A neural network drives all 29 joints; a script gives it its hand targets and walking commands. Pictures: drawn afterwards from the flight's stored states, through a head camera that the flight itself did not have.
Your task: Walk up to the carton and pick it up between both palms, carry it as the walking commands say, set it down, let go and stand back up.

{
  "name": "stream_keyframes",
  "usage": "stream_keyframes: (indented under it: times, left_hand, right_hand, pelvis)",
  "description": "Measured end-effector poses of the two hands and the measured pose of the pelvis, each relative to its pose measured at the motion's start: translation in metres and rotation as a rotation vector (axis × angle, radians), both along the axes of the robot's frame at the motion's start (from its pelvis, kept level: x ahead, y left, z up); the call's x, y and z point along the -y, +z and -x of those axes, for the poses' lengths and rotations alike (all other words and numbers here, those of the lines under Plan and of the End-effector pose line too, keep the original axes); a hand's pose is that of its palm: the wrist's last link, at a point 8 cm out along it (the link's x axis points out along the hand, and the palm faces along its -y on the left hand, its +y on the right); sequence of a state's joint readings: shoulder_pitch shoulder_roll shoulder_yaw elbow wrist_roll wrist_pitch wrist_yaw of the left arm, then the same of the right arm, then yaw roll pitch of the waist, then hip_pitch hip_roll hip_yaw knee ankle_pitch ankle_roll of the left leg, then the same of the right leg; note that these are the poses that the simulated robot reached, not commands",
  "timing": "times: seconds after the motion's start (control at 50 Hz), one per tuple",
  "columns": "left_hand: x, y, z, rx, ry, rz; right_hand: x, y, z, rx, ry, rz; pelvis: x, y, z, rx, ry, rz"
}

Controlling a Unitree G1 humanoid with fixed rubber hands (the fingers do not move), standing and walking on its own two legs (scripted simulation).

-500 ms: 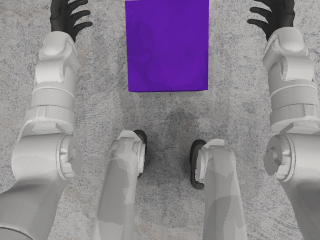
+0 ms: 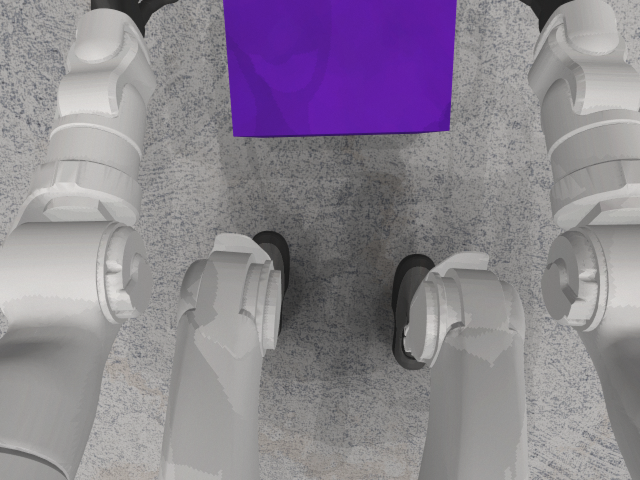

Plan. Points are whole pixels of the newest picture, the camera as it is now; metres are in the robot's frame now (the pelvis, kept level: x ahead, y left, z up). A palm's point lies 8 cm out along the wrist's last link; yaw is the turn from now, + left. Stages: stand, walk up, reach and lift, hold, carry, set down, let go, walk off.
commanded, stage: reach and lift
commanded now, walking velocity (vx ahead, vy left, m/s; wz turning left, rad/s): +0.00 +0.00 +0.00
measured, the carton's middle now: (338, 28) +0.56 +0.04 -0.32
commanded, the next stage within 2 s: none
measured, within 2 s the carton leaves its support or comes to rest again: leaves its support in 1.98 s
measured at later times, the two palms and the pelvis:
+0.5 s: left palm (162, 37) +0.51 +0.24 -0.24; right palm (521, 35) +0.54 -0.16 -0.24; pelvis +0.00 +0.00 -0.05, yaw +0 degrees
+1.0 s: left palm (183, 36) +0.51 +0.21 -0.24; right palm (499, 32) +0.54 -0.13 -0.24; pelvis -0.01 +0.00 -0.05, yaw +0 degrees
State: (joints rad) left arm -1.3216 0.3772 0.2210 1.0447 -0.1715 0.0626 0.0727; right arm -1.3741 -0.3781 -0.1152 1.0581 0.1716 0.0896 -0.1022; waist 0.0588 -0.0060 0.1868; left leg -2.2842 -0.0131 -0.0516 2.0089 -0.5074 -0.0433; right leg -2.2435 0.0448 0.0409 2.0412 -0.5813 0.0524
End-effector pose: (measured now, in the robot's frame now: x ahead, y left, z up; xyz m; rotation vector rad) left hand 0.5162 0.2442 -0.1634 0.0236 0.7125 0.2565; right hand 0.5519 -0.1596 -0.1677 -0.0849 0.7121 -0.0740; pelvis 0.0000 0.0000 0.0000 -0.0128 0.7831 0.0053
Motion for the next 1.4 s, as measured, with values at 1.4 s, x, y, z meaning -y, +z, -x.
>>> stream_keyframes:
  times: [1.4]
  left_hand:
    - [0.037, -0.076, -0.001, -0.071, -0.050, 0.015]
  right_hand:
    - [-0.035, -0.072, 0.007, -0.053, 0.059, -0.013]
  pelvis:
    - [-0.001, -0.046, 0.012, 0.155, -0.009, -0.010]
